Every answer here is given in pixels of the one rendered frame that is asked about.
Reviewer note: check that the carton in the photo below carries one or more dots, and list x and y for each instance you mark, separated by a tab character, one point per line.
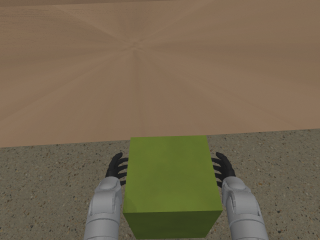
171	190

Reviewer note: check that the right robot forearm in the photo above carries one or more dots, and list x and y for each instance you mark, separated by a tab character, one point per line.
243	211

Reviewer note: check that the right robot hand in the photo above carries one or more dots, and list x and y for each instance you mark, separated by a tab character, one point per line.
225	169

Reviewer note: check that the left robot forearm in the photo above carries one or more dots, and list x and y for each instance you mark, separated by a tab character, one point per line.
103	217

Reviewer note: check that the left robot hand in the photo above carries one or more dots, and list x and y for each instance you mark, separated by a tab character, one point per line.
113	168

